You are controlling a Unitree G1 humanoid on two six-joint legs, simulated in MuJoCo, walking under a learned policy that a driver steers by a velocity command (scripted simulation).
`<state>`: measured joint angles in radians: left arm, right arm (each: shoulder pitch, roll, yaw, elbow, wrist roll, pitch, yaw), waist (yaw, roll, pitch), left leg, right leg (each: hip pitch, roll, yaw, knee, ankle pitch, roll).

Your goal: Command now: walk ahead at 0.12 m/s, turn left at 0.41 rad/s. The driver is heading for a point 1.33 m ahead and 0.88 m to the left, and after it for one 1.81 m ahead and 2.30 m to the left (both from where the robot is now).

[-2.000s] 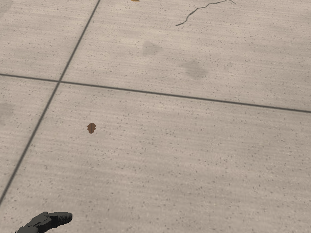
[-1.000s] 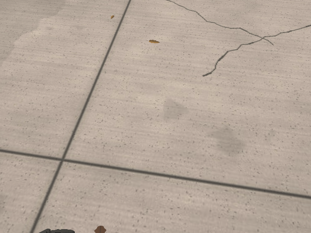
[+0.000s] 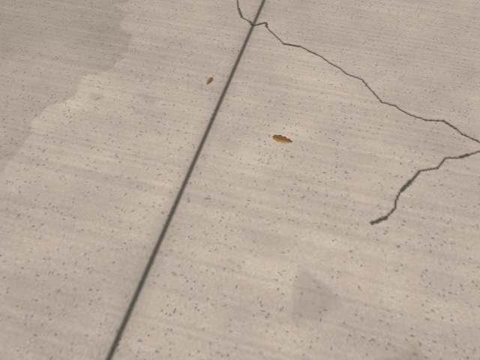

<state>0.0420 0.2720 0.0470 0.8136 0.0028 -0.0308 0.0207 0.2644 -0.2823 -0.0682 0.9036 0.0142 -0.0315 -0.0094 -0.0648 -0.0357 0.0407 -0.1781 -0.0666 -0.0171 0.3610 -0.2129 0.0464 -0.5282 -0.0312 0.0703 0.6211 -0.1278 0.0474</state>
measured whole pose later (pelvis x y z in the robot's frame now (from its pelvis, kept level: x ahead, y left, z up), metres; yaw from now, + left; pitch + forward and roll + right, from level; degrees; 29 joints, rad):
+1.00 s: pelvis +0.07 +0.01 -0.01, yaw +35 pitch +2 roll -1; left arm 0.09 0.30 0.09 0.81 0.00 -0.02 0.01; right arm 0.14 -0.33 -0.08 0.71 0.02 0.05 -0.03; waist -0.01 0.03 0.04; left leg -0.33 -0.12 -0.23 0.60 -0.33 0.02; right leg -0.27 0.04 0.06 0.47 -0.23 0.00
